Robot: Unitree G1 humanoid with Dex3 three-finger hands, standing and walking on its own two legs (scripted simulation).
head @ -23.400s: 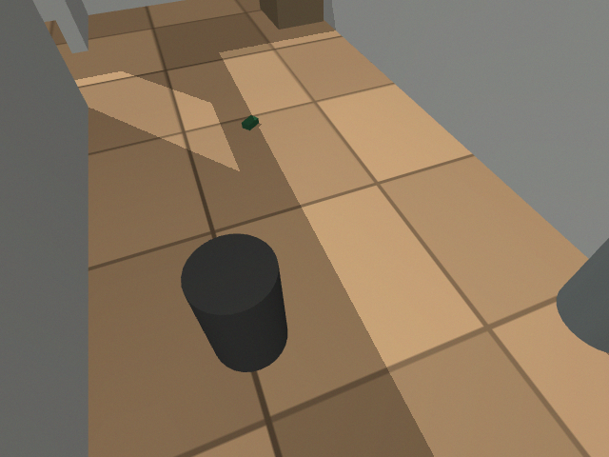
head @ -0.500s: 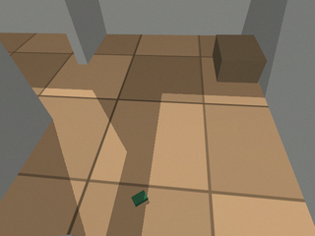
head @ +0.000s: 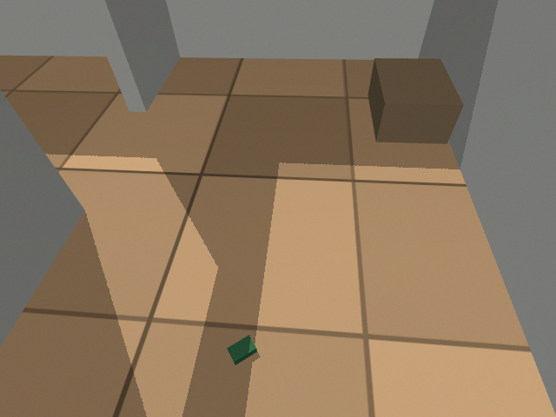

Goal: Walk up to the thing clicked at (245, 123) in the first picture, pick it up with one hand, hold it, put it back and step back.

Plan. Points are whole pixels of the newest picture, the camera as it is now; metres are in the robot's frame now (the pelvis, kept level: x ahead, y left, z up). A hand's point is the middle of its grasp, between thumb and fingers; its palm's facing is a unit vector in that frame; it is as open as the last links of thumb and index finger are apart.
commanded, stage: walk up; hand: left
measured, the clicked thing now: (242, 349) +0.47 +0.20 -0.76
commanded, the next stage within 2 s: stand in 0.16 s
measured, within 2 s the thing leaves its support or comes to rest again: neither
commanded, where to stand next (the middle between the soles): +0.05 -0.01 m, yaw -2 degrees
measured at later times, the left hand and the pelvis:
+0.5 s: hand out of the picture +0.08 +0.25 -0.16, palm faces -0.03 -0.94 -0.34, open 7.4 cm; pelvis +0.01 +0.00 +0.00, yaw +0 degrees
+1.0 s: hand out of the picture +0.09 +0.25 -0.15, palm faces -0.02 -0.94 -0.34, open 7.4 cm; pelvis +0.02 +0.00 +0.00, yaw +0 degrees
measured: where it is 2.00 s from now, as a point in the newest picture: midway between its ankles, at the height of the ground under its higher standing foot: outside the picture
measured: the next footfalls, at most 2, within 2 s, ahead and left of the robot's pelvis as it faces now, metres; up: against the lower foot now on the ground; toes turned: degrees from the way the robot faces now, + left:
none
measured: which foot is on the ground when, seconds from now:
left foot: down 0.00-1.00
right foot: down 0.00-1.00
